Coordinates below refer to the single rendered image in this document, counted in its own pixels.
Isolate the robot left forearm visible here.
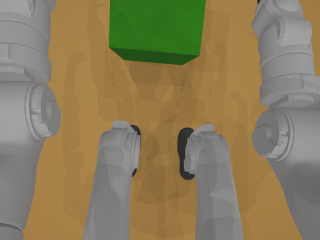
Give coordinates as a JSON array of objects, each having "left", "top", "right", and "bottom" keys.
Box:
[{"left": 0, "top": 0, "right": 57, "bottom": 85}]

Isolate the left robot thigh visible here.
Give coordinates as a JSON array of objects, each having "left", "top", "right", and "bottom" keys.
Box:
[{"left": 82, "top": 127, "right": 141, "bottom": 240}]

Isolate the robot thigh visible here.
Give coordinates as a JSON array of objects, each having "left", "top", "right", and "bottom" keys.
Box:
[
  {"left": 82, "top": 127, "right": 141, "bottom": 240},
  {"left": 186, "top": 131, "right": 244, "bottom": 240}
]

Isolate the robot right forearm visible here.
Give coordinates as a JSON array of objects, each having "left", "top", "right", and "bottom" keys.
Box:
[{"left": 251, "top": 0, "right": 320, "bottom": 110}]

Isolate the right robot thigh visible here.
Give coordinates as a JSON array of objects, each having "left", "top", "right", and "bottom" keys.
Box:
[{"left": 186, "top": 131, "right": 244, "bottom": 240}]

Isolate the left robot upper arm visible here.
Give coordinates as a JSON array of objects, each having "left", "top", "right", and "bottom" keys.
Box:
[{"left": 0, "top": 81, "right": 62, "bottom": 240}]

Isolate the right robot upper arm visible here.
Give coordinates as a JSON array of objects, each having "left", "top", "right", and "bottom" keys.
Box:
[{"left": 251, "top": 106, "right": 320, "bottom": 240}]

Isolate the carton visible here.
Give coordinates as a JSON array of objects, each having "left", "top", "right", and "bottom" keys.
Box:
[{"left": 108, "top": 0, "right": 206, "bottom": 65}]

